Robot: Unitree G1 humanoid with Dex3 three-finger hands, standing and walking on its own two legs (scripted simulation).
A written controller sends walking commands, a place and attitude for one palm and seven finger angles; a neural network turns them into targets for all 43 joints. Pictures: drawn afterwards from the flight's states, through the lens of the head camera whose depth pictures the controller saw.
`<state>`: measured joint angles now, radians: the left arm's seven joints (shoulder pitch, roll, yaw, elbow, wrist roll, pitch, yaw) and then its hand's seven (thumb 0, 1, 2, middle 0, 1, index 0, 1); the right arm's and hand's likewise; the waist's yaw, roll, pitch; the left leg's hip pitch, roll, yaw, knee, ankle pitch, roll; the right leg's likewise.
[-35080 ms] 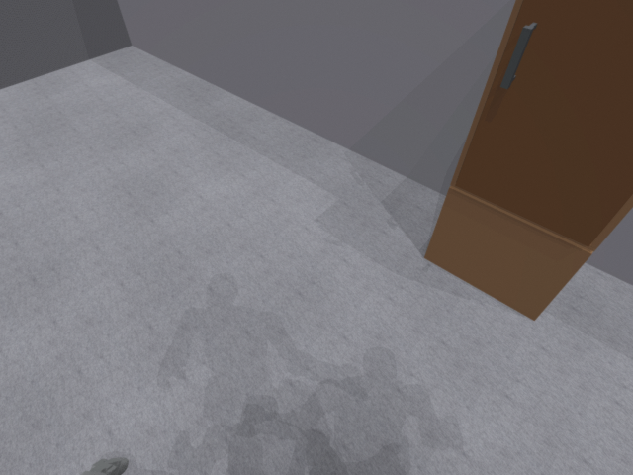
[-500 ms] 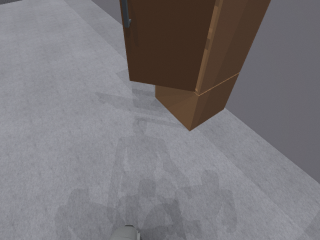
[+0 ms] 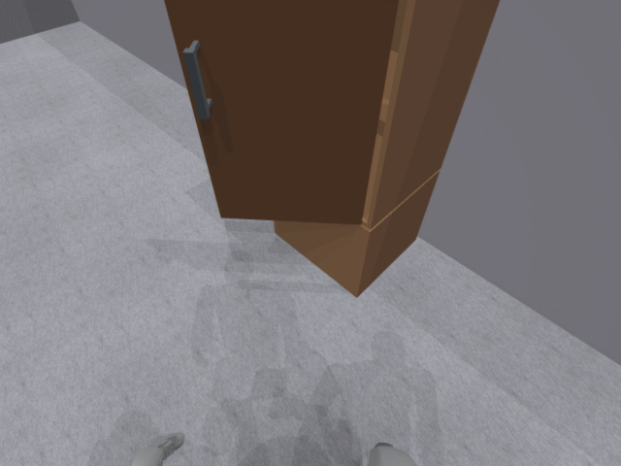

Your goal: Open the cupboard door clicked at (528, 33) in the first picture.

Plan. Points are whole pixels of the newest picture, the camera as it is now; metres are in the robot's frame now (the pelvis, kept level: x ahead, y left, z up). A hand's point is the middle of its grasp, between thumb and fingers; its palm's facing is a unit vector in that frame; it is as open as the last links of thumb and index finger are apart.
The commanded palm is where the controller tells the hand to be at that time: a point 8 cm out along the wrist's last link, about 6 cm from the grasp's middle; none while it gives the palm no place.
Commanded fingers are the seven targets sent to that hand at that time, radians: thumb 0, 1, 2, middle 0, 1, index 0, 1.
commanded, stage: take the last steps up to it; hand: left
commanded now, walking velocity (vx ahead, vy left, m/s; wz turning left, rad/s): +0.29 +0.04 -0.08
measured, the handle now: (199, 80) +0.79 +0.24 +0.09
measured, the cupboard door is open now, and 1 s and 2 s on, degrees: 41 41 41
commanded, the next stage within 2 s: come to a stop and stand still in 0.28 s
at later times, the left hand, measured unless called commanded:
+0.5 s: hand (181, 449) +0.18 +0.21 -0.20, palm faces +0.07 -0.98 -0.18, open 7.2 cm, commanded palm none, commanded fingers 0.00 0.90 0.90 -0.20 -0.30 -0.20 -0.30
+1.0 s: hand (204, 403) +0.25 +0.18 -0.17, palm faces -0.01 -0.97 -0.25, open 7.4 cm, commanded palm none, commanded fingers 0.00 0.90 0.90 -0.20 -0.30 -0.20 -0.30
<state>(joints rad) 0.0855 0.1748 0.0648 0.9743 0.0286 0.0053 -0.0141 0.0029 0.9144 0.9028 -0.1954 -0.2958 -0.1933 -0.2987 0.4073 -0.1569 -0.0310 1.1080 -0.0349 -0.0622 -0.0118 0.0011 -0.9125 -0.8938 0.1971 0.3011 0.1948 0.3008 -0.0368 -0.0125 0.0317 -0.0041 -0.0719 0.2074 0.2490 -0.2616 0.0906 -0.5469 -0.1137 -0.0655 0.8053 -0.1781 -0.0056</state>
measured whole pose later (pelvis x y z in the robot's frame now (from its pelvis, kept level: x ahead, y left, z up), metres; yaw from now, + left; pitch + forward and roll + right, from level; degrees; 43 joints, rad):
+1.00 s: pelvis +0.19 -0.01 -0.01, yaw -2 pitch +1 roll +0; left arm 0.22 0.17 0.04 1.01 0.03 0.03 0.02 0.00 0.91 0.90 -0.20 -0.30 -0.20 -0.30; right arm 0.19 -0.21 -0.07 1.06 -0.02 0.07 -0.01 0.01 -0.90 -0.89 0.20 0.30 0.19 0.30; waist -0.01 0.03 0.04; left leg -0.39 0.02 0.03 0.84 -0.44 -0.01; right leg -0.25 -0.02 -0.05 0.53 -0.30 -0.01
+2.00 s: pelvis +0.13 +0.01 +0.00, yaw -2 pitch -3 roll +0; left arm 0.27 0.26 -0.01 1.06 0.02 0.01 0.01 0.01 0.91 0.90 -0.20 -0.30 -0.20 -0.30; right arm 0.25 -0.26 -0.01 1.08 -0.02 0.00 0.00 0.01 -0.90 -0.89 0.20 0.30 0.20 0.30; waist 0.00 -0.01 0.02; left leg -0.19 -0.03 0.04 0.42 -0.18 0.04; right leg -0.22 -0.04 -0.04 0.41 -0.14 0.01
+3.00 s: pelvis +0.26 +0.05 -0.02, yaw -3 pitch -3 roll -1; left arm 0.20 0.16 0.06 0.99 0.01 0.04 0.05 -0.01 0.95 0.90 -0.20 -0.30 -0.20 -0.30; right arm 0.26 -0.13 -0.05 1.05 -0.03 0.00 -0.04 0.01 -0.92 -0.89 0.20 0.30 0.19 0.30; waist 0.00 -0.03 0.07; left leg -0.28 0.02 0.11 0.62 -0.30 0.04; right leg -0.28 -0.07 -0.09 0.64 -0.33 0.01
